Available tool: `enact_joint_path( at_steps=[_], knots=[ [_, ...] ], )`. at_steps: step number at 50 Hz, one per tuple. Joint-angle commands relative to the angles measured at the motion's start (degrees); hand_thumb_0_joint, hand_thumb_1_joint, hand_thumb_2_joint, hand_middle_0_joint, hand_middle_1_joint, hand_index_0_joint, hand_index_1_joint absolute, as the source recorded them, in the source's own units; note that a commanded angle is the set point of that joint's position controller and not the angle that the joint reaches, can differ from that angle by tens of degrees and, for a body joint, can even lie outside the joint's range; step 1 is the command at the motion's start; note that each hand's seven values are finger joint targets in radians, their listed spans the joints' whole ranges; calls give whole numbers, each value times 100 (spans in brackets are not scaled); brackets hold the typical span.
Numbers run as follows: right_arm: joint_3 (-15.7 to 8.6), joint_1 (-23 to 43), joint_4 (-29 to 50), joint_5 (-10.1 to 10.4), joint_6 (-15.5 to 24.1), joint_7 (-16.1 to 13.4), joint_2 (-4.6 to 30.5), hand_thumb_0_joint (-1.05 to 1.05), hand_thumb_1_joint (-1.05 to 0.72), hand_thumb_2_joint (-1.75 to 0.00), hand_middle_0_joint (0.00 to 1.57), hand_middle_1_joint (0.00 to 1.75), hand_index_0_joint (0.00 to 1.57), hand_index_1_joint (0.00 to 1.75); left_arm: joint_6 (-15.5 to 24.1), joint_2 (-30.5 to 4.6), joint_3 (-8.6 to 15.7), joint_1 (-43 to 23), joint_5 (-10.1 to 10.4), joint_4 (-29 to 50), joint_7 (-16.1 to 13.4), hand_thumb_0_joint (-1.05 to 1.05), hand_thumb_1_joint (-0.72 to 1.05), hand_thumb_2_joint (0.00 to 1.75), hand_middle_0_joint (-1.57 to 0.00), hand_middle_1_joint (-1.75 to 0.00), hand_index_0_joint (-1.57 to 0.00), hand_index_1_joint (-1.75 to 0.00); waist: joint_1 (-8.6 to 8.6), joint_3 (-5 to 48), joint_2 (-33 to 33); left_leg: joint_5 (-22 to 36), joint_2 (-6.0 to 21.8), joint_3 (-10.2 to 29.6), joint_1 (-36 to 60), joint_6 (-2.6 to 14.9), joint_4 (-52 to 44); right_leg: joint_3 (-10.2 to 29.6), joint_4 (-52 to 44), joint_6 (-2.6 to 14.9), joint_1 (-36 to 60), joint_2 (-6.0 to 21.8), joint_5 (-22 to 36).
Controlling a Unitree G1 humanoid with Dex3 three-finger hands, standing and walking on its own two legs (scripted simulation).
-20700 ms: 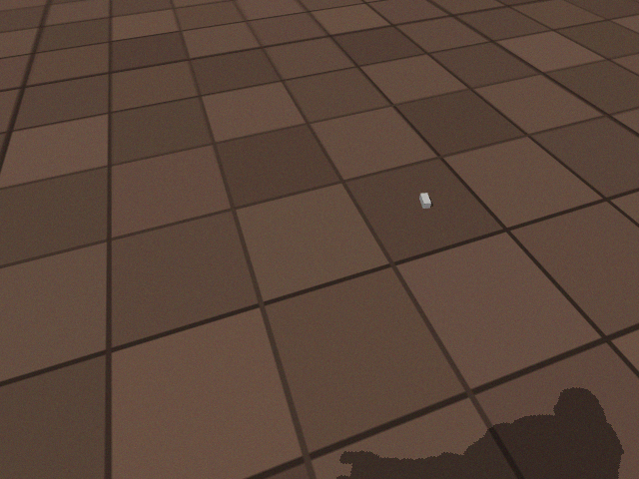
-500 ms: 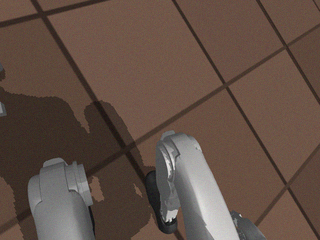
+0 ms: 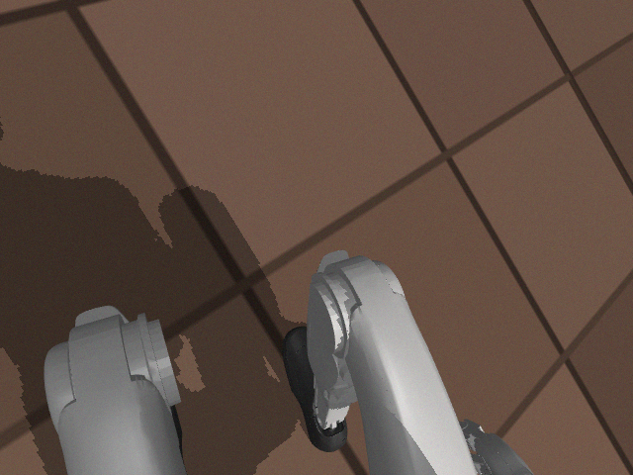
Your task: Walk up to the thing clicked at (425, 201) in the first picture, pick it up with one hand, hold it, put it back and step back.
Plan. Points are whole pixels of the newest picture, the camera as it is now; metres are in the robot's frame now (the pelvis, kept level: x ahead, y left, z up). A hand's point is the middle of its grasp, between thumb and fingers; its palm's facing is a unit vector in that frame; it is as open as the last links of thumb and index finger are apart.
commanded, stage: rest palm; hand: left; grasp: from above
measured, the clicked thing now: out of the picture +0.48 +0.36 -0.30
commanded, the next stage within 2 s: none
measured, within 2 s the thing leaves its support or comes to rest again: neither
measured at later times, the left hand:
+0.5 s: hand out of the picture +0.46 +0.33 -0.23, palm faces -0.48 -0.08 -0.87, open 11.4 cm
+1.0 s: hand out of the picture +0.46 +0.34 -0.25, palm faces -0.48 -0.10 -0.87, open 11.7 cm
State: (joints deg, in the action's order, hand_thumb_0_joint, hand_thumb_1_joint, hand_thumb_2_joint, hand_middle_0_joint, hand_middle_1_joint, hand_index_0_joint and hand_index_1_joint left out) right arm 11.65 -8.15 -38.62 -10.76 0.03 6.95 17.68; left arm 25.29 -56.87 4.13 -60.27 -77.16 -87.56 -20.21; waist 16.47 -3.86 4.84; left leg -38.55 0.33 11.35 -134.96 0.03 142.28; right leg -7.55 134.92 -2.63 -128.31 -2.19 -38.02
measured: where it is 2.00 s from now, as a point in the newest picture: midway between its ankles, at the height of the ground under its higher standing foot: (247, 439)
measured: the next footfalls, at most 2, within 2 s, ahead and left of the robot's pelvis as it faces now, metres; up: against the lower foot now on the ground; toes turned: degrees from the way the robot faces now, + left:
none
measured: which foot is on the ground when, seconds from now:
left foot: down 0.00-1.00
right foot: down 0.00-1.00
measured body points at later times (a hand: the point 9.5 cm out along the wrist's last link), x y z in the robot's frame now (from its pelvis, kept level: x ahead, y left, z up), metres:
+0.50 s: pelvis +0.01 +0.01 -0.01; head +0.27 +0.12 +0.33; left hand +0.48 +0.33 -0.18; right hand +0.06 -0.25 -0.08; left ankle +0.07 +0.13 -0.28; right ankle +0.11 -0.12 -0.28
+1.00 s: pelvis +0.01 +0.01 -0.01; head +0.28 +0.14 +0.32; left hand +0.48 +0.34 -0.20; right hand +0.07 -0.26 -0.07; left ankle +0.07 +0.13 -0.28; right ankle +0.11 -0.12 -0.28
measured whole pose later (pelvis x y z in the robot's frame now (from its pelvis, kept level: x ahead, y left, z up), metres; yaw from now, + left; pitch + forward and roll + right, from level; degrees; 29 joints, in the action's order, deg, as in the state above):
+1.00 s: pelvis +0.01 +0.01 -0.01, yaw -3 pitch +28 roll -15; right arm 16.9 -4.8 -35.3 -13.8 5.6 8.9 18.9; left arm 21.4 -62.2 6.1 -59.3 -79.4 -95.0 -29.9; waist 20.0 -8.2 8.9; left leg -41.5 0.9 14.5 -135.0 0.3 147.0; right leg -9.9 136.9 -3.3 -127.6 -3.7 -39.1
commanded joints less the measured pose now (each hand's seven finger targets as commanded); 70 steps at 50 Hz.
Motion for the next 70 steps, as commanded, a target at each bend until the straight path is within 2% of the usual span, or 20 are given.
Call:
enact_joint_path(
  at_steps=[1, 3, 6, 9, 11, 15, 17, 20, 22, 24, 25, 26, 27, 28, 31, 37, 38, 56, 60, 70],
  knots=[
    [-461, -1147, -61, -75, 75, -35, 1533, 0, -90, -90, 20, 30, 20, 30, 16, -1352, 129, -1859, -187, 600, -559, 0, -7, 64, -51, -55, -50, -56, 257, 3798, -2773, 1047, 33, -454, 3402, 85, -1472, -525, -1187, 450, 1441, -224, 1080],
    [-466, -1119, -33, -93, 112, -17, 1569, 0, -90, -90, 20, 30, 20, 30, -73, -1452, 191, -1899, -254, 623, -697, 0, -8, 64, -50, -51, -48, -53, 241, 3979, -2940, 1296, 48, -418, 3528, 74, -1449, -566, -1091, 452, 1459, -232, 1283],
    [-441, -1096, -50, -108, 180, 19, 1534, 0, -90, -90, 20, 30, 20, 30, -277, -1100, 2, -1641, -293, -14, -833, 0, -8, 63, -49, -53, -48, -55, 401, 3531, -2719, 1229, 56, -406, 3297, 95, -1429, -588, -1066, 439, 1313, -252, 1282],
    [-423, -1025, 6, -98, 267, 32, 1596, 0, -90, -90, 20, 30, 20, 30, -396, -1372, 113, -1769, -296, 102, -956, 0, -9, 64, -48, -54, -47, -56, 326, 3622, -2866, 1302, 71, -365, 3353, 62, -1444, -607, -979, 447, 1314, -235, 1362],
    [-426, -1029, 48, -102, 324, 42, 1654, 0, -90, -90, 20, 30, 20, 30, -468, -1527, 192, -1925, -295, 256, -1003, 0, -6, 61, -50, -53, -49, -54, 374, 3762, -2935, 1371, 86, -358, 3411, 60, -1409, -610, -965, 432, 1401, -227, 1440],
    [-348, -961, 113, -124, 438, 83, 1676, 0, -90, -90, 20, 30, 20, 30, -606, -1370, 132, -1687, -220, -133, -1031, 0, -8, 62, -48, -55, -47, -56, 504, 3519, -2857, 1289, 106, -314, 3272, 51, -1334, -630, -892, 432, 1346, -227, 1426],
    [-335, -934, 217, -119, 482, 90, 1779, 0, -90, -90, 20, 30, 20, 30, -655, -1580, 280, -1646, -220, -99, -1024, 0, -8, 62, -47, -57, -46, -57, 517, 3557, -2891, 1324, 117, -292, 3341, 47, -1332, -632, -894, 425, 1424, -229, 1430],
    [-289, -876, 268, -120, 505, 84, 1755, 0, -90, -90, 20, 30, 20, 30, -663, -1854, 431, -1567, -165, 134, -1035, 0, -8, 62, -47, -56, -46, -57, 377, 3742, -2940, 1163, 116, -376, 3208, 72, -1315, -565, -971, 423, 1731, -256, 1363],
    [-221, -881, 232, -148, 531, 110, 1668, 0, -90, -90, 20, 30, 20, 30, -677, -1556, 212, -1542, -98, 56, -990, 0, -11, 64, -46, -57, -45, -58, 469, 3678, -2849, 1167, 130, -392, 3085, 98, -1216, -540, -965, 414, 1766, -296, 1430],
    [-235, -938, 290, -113, 560, 109, 1820, 0, -90, -90, 20, 30, 20, 30, -699, -1771, 383, -1348, -50, -106, -958, 0, -13, 66, -44, -59, -43, -60, 559, 3444, -2615, 1139, 124, -374, 2920, 116, -1164, -567, -978, 388, 1754, -290, 1400],
    [-196, -816, 339, -116, 558, 97, 1761, 0, -90, -90, 20, 30, 20, 30, -650, -1663, 244, -1448, -22, 59, -941, 0, -13, 66, -44, -59, -43, -60, 491, 3523, -2659, 1079, 139, -363, 2844, 119, -1157, -537, -1009, 412, 1833, -317, 1356],
    [-212, -881, 291, -130, 550, 80, 1823, 0, -91, -90, 20, 30, 20, 30, -650, -1909, 431, -1370, -41, -32, -949, 0, -13, 65, -45, -59, -43, -60, 509, 3467, -2604, 1041, 132, -359, 2851, 119, -1157, -554, -1017, 415, 1838, -302, 1311],
    [-186, -818, 380, -117, 555, 86, 1783, 0, -90, -90, 20, 30, 20, 30, -614, -1840, 329, -1425, -34, 178, -935, 0, -13, 66, -44, -58, -43, -60, 425, 3550, -2723, 1069, 142, -358, 2921, 97, -1194, -539, -1004, 424, 1895, -305, 1308],
    [-188, -836, 344, -133, 544, 76, 1817, 0, -91, -90, 20, 30, 20, 30, -616, -1960, 452, -1284, -25, 60, -959, 0, -14, 67, -44, -58, -43, -60, 399, 3569, -2709, 1104, 149, -348, 2941, 87, -1157, -574, -987, 434, 1899, -312, 1325],
    [-196, -827, 369, -147, 534, 73, 1918, 0, -90, -90, 20, 30, 20, 30, -570, -1836, 399, -1218, -4, -32, -927, 0, -14, 67, -43, -60, -42, -61, 528, 3328, -2668, 1197, 155, -287, 2961, 63, -1120, -677, -958, 433, 1729, -319, 1356],
    [-112, -858, 333, -222, 512, 88, 1913, 0, -90, -90, 20, 30, 20, 30, -440, -2041, 481, -1231, -35, 55, -968, 0, -13, 66, -43, -60, -42, -61, 530, 3336, -2694, 1183, 178, -260, 2941, 71, -1083, -674, -969, 411, 1915, -331, 1371],
    [-121, -834, 356, -221, 524, 97, 1903, 0, -91, -90, 20, 30, 20, 30, -434, -1875, 358, -1163, -79, -23, -951, 0, -15, 68, -42, -60, -41, -62, 581, 3278, -2662, 1210, 183, -257, 3036, 66, -1052, -667, -930, 417, 1830, -324, 1382],
    [4, -595, 305, -333, 670, 192, 1968, 0, -90, -90, 20, 30, 20, 30, -487, -1819, 123, -1419, -174, -195, -1382, 0, -10, 63, -43, -62, -43, -62, 636, 3133, -2850, 1099, 226, -135, 3069, 33, -1131, -790, -802, 394, 1667, -361, 1392],
    [59, -612, 274, -330, 714, 192, 1993, 0, -90, -90, 20, 30, 20, 30, -573, -1951, 213, -1232, -150, -493, -1429, 0, -10, 63, -42, -63, -43, -63, 643, 3128, -2753, 1168, 228, -138, 2970, 49, -1080, -795, -824, 372, 1803, -368, 1482],
    [104, -613, 401, -275, 786, 223, 2010, 0, -91, -91, 20, 30, 20, 30, -677, -2083, 315, -1146, 7, -268, -1175, 0, -10, 63, -43, -62, -43, -62, 625, 3059, -2793, 1226, 244, -112, 2996, 11, -1084, -772, -822, 388, 1840, -357, 1468]
  ],
)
